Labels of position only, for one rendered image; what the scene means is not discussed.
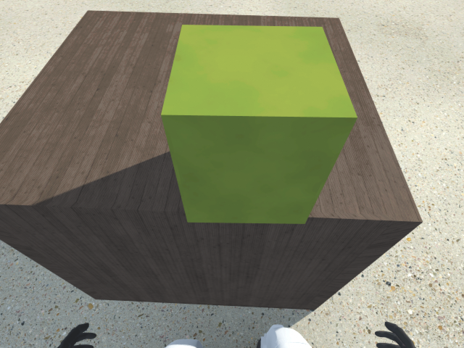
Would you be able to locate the pedestal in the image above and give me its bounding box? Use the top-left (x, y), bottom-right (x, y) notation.
top-left (0, 10), bottom-right (423, 310)

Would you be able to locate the robot right hand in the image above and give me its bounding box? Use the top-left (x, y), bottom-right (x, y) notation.
top-left (375, 321), bottom-right (416, 348)

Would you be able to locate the robot right shin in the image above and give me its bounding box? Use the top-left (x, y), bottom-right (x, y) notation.
top-left (269, 324), bottom-right (284, 331)

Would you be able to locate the carton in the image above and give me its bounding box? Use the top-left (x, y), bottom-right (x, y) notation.
top-left (161, 25), bottom-right (357, 224)

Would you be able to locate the right robot thigh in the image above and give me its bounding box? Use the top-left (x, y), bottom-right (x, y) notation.
top-left (261, 327), bottom-right (312, 348)

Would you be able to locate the robot left hand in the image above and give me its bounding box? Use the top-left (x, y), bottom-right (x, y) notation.
top-left (57, 323), bottom-right (96, 348)

